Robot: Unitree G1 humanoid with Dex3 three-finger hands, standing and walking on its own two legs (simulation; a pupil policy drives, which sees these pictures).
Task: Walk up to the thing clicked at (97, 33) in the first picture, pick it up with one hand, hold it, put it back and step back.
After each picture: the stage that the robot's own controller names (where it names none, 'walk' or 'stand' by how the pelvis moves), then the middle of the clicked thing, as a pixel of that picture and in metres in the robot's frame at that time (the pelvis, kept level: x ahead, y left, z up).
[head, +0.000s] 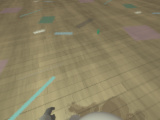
stand; (98, 31) +2.31 -0.07 -0.72
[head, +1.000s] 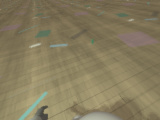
walk; (92, 41) +2.16 +0.19 -0.70
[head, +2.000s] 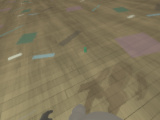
walk; (85, 49) +1.50 +0.34 -0.72
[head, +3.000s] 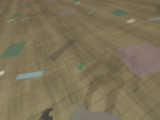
walk; (79, 67) +0.99 +0.34 -0.72
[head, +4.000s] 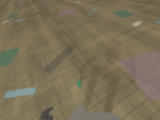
walk; (79, 83) +0.61 +0.28 -0.71
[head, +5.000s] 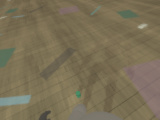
stand; (78, 94) +0.41 +0.24 -0.71
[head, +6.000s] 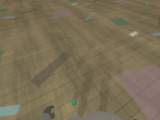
stand; (73, 102) +0.34 +0.22 -0.72
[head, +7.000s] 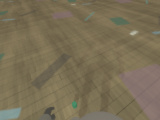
stand; (74, 104) +0.32 +0.22 -0.72
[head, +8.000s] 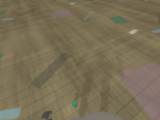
stand; (74, 104) +0.32 +0.22 -0.72
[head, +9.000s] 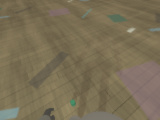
stand; (73, 103) +0.31 +0.23 -0.72
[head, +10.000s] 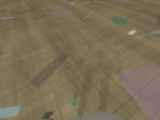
stand; (73, 102) +0.34 +0.23 -0.73
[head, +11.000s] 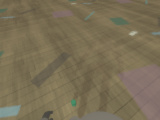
stand; (73, 103) +0.34 +0.22 -0.73
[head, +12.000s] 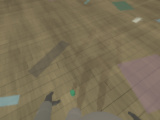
go down; (72, 93) +0.35 +0.22 -0.70
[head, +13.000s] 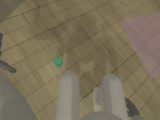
go down; (58, 62) +0.42 +0.26 -0.29
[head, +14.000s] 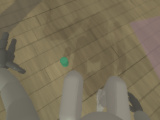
close in; (64, 62) +0.42 +0.25 -0.30
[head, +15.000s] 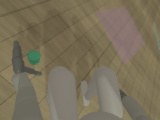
close in; (34, 58) +0.40 +0.29 -0.22
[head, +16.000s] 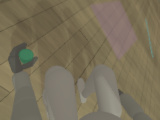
close; (26, 57) +0.39 +0.30 -0.22
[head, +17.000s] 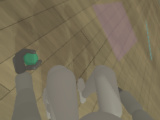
lift; (30, 59) +0.37 +0.28 -0.23
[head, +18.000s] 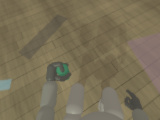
lift; (63, 72) +0.32 +0.20 -0.01
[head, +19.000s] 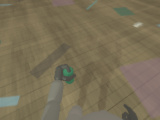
hold; (68, 75) +0.33 +0.18 +0.00
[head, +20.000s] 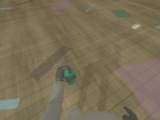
hold; (69, 76) +0.33 +0.18 +0.00
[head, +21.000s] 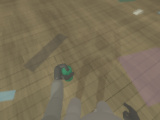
crouch; (67, 74) +0.35 +0.18 -0.05
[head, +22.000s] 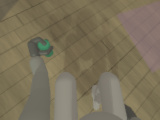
lower; (46, 48) +0.47 +0.28 -0.10
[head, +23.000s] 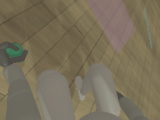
lower; (16, 53) +0.43 +0.31 -0.22
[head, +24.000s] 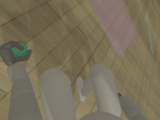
lower; (21, 52) +0.42 +0.31 -0.22
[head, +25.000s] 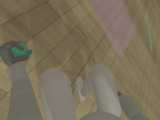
lower; (21, 52) +0.42 +0.31 -0.23
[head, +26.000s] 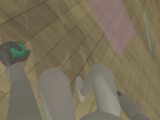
lower; (19, 53) +0.42 +0.31 -0.23
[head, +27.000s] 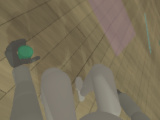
open; (25, 54) +0.41 +0.29 -0.23
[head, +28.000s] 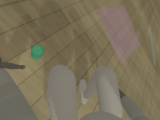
stand; (37, 53) +0.41 +0.28 -0.23
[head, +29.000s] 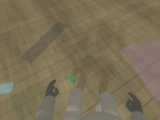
stand; (73, 79) +0.41 +0.21 -0.54
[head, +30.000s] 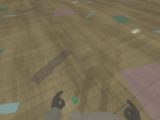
stand; (74, 100) +0.37 +0.20 -0.66
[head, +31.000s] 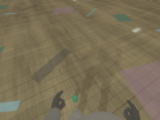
stand; (74, 99) +0.37 +0.21 -0.67
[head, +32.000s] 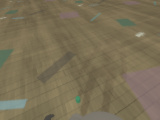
stand; (77, 99) +0.40 +0.19 -0.72
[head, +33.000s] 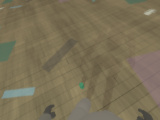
walk; (81, 85) +0.45 +0.22 -0.70
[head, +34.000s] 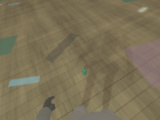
walk; (84, 72) +0.68 +0.17 -0.70
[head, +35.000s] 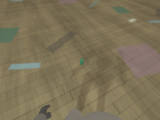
stand; (81, 61) +0.99 +0.19 -0.71
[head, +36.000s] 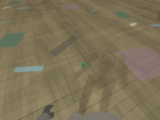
stand; (83, 64) +1.01 +0.18 -0.71
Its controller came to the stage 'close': yes
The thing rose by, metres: 0.71
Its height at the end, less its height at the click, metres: +0.00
